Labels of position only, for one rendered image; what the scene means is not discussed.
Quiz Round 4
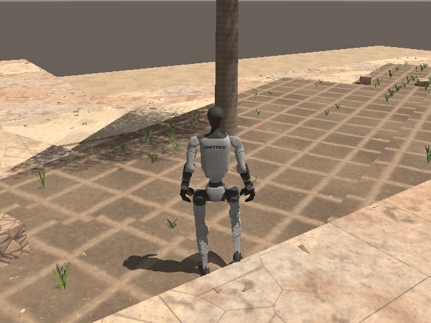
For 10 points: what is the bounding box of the robot right upper arm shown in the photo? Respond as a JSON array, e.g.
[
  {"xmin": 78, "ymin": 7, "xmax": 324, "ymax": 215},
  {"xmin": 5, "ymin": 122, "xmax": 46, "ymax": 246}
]
[{"xmin": 230, "ymin": 136, "xmax": 246, "ymax": 174}]

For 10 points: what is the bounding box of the robot left forearm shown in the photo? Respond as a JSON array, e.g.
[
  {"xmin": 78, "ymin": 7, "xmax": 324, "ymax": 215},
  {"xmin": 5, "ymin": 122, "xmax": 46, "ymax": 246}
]
[{"xmin": 181, "ymin": 163, "xmax": 192, "ymax": 190}]

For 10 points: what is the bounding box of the left robot shin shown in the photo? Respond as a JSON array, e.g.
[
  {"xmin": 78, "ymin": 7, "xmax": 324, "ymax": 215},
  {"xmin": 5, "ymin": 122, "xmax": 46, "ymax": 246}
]
[{"xmin": 196, "ymin": 227, "xmax": 208, "ymax": 270}]

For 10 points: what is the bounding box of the robot shin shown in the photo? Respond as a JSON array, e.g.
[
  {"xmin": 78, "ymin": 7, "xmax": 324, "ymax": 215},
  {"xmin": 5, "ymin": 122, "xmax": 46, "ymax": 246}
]
[
  {"xmin": 196, "ymin": 227, "xmax": 208, "ymax": 270},
  {"xmin": 231, "ymin": 208, "xmax": 241, "ymax": 253}
]

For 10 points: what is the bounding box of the right robot shin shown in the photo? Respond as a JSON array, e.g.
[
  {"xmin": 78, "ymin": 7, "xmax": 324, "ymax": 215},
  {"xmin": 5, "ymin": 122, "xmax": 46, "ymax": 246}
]
[{"xmin": 231, "ymin": 208, "xmax": 241, "ymax": 253}]

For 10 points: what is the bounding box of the robot left upper arm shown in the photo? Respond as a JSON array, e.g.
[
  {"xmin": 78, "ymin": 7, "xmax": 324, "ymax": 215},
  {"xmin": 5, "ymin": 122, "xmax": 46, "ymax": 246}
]
[{"xmin": 185, "ymin": 135, "xmax": 201, "ymax": 173}]

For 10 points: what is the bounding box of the robot left hand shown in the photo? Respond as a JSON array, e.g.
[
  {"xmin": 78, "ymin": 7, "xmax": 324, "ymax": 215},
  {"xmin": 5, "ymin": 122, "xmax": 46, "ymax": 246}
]
[{"xmin": 180, "ymin": 188, "xmax": 194, "ymax": 202}]

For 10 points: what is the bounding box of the robot right forearm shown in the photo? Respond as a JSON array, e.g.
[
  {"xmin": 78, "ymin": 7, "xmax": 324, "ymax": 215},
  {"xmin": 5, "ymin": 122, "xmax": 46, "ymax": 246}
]
[{"xmin": 240, "ymin": 164, "xmax": 254, "ymax": 190}]

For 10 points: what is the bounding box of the robot right hand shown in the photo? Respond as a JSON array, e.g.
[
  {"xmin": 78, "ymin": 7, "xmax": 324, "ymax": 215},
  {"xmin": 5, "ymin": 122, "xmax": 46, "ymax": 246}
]
[{"xmin": 240, "ymin": 187, "xmax": 255, "ymax": 202}]

